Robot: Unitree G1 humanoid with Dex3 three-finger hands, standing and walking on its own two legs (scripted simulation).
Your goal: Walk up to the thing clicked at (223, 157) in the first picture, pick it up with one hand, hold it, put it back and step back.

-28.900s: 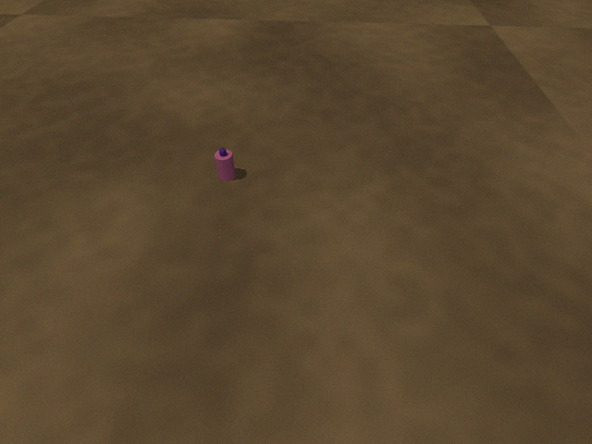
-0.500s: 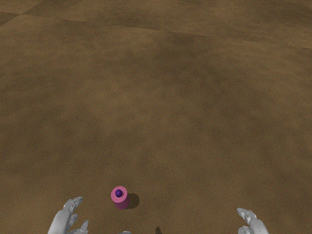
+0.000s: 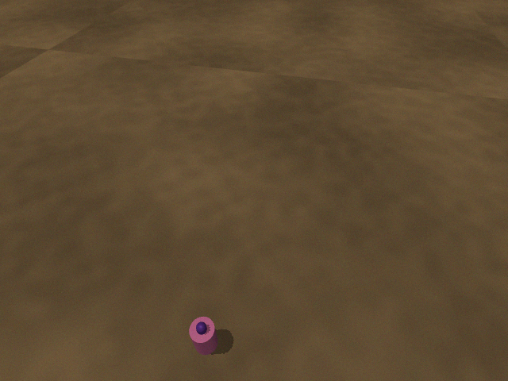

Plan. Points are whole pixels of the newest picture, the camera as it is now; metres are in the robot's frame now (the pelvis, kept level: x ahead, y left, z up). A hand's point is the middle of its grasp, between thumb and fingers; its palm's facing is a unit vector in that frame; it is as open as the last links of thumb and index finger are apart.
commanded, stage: stand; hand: left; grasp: from the side
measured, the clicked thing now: (203, 334) +0.42 +0.20 -0.68
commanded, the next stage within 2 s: step back in 1.54 s
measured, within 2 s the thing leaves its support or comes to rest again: neither
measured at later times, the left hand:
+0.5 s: hand out of the picture +0.03 +0.25 -0.15, palm faces -0.02 -0.94 -0.35, open 7.4 cm
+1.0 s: hand out of the picture +0.09 +0.24 -0.15, palm faces -0.03 -0.94 -0.34, open 7.4 cm
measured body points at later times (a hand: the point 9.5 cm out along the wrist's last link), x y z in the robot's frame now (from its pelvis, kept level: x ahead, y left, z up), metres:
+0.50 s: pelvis -0.01 -0.01 +0.01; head -0.01 -0.01 +0.46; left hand +0.03 +0.29 -0.13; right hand +0.05 -0.30 -0.14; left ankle +0.04 +0.12 -0.74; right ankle +0.01 -0.14 -0.74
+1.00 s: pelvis +0.02 +0.00 +0.01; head +0.02 -0.01 +0.46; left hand +0.09 +0.29 -0.12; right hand +0.08 -0.30 -0.13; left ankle +0.04 +0.12 -0.74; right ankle +0.01 -0.14 -0.74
